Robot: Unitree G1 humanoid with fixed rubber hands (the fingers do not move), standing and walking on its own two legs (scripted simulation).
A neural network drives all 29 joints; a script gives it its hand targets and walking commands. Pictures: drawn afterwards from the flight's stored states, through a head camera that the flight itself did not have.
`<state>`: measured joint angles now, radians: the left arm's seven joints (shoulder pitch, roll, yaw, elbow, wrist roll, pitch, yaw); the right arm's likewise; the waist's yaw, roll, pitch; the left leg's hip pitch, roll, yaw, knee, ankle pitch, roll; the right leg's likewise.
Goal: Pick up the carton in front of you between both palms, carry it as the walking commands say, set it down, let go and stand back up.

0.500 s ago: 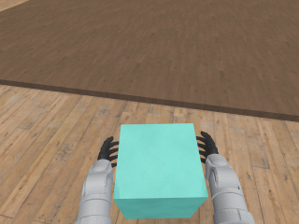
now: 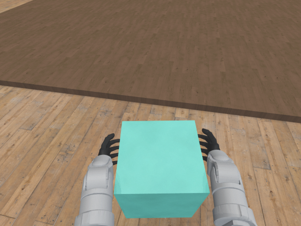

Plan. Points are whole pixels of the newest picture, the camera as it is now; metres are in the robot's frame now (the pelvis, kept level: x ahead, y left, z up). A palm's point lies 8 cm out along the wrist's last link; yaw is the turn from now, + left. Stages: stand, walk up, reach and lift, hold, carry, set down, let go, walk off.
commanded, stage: reach and lift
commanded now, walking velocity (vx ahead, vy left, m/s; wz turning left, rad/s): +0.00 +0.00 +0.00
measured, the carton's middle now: (158, 171) +0.30 +0.00 -0.04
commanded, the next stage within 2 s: hold in 0.50 s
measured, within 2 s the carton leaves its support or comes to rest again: neither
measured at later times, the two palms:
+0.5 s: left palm (104, 157) +0.30 +0.15 +0.04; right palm (213, 152) +0.31 -0.15 +0.04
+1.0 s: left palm (103, 156) +0.30 +0.15 +0.06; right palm (216, 151) +0.30 -0.15 +0.06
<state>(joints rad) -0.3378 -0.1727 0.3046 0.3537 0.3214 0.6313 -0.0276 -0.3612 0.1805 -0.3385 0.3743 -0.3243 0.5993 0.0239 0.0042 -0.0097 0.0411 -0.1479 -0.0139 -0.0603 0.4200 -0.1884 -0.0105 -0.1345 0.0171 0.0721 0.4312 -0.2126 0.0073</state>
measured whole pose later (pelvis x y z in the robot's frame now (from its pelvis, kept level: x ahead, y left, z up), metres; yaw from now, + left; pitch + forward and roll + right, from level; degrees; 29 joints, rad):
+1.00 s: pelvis +0.01 +0.00 +0.00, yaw -1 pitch -4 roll +0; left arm -0.27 -0.15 0.23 0.22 0.28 0.78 -0.01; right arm -0.30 0.16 -0.25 0.24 -0.29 0.76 0.01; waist 0.01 0.00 -0.04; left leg -0.14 -0.01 -0.05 0.43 -0.27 -0.01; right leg -0.15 0.01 0.07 0.47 -0.33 0.01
